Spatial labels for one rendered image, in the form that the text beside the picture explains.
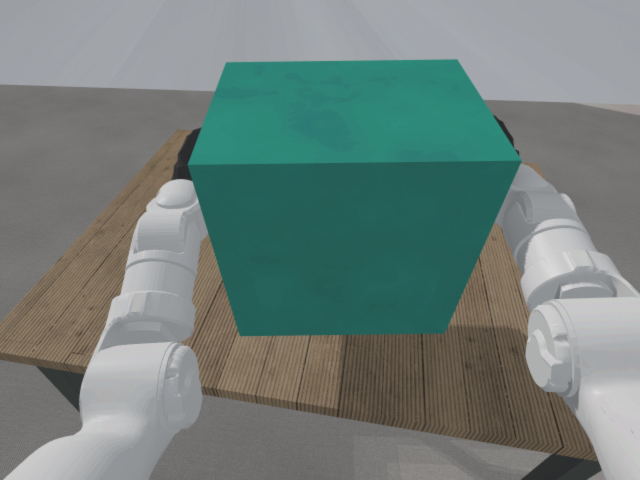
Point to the carton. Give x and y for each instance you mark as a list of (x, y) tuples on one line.
[(348, 197)]

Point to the robot right upper arm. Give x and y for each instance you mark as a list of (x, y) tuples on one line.
[(587, 350)]

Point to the robot left upper arm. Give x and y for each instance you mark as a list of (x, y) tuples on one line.
[(135, 398)]

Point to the left robot hand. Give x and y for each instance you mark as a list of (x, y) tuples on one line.
[(181, 170)]

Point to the table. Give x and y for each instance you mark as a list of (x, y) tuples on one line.
[(472, 382)]

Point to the robot left forearm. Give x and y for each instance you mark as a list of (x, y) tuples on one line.
[(155, 304)]

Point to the robot right forearm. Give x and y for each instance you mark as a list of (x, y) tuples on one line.
[(552, 248)]

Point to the right robot hand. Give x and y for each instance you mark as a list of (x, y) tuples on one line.
[(510, 138)]

